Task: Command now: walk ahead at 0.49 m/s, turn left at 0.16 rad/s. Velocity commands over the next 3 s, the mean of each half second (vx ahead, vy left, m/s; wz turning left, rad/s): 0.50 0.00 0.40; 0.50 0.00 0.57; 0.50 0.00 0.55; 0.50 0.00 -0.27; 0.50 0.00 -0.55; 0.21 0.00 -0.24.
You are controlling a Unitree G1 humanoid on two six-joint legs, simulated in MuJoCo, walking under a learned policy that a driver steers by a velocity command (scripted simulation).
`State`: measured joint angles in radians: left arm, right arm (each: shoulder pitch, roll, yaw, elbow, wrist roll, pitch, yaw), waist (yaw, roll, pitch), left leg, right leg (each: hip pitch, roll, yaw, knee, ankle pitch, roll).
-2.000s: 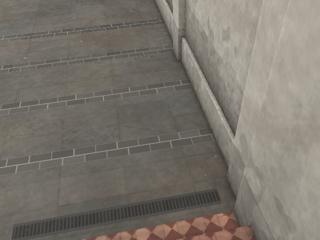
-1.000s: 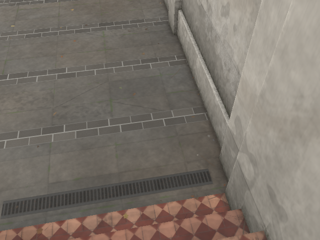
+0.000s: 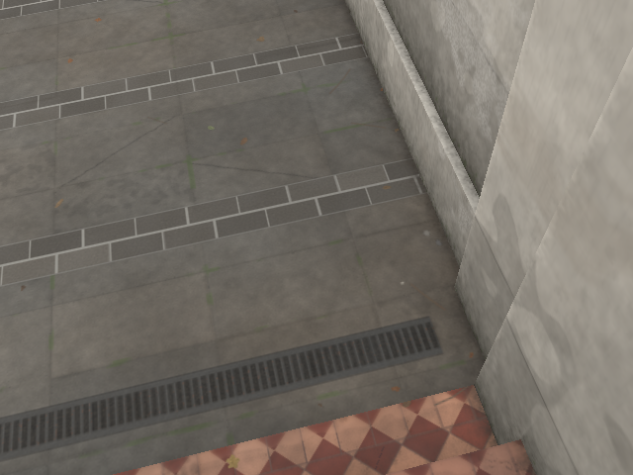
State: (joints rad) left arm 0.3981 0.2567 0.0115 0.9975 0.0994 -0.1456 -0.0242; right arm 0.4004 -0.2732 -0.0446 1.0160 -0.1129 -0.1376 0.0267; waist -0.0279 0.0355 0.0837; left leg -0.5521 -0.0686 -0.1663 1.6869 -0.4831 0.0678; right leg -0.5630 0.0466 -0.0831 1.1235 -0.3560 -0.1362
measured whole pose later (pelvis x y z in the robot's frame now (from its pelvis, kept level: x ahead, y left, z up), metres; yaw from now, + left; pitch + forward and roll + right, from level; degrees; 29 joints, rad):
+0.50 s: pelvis +0.54 +0.02 -0.49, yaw +11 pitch +0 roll -8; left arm 0.28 0.25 0.05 0.58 0.00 -0.16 0.07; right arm 0.52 -0.25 -0.04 1.03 -0.19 -0.24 0.00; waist 0.02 0.13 0.07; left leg -0.31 0.00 0.05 0.51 0.39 0.08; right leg -0.35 0.26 -0.07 1.75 -0.84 0.14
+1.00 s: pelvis +1.07 +0.13 -0.82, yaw +29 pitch +3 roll -4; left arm 0.35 0.24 0.04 0.95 -0.03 -0.08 0.06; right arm -0.12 -0.30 -0.05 0.69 0.06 -0.06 0.00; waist 0.06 0.02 -0.02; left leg -0.80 0.07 -0.06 0.94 -0.12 0.00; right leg -0.23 0.02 -0.12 0.69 -0.51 0.01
